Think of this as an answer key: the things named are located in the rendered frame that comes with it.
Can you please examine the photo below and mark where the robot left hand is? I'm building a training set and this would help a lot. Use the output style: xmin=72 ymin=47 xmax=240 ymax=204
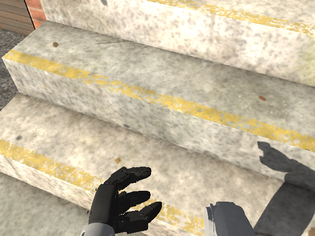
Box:
xmin=87 ymin=166 xmax=162 ymax=234

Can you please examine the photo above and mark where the robot right thigh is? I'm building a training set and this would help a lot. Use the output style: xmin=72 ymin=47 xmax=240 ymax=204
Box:
xmin=204 ymin=202 xmax=257 ymax=236

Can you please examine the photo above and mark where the left robot forearm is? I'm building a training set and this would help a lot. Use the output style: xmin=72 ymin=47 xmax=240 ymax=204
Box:
xmin=80 ymin=222 xmax=115 ymax=236

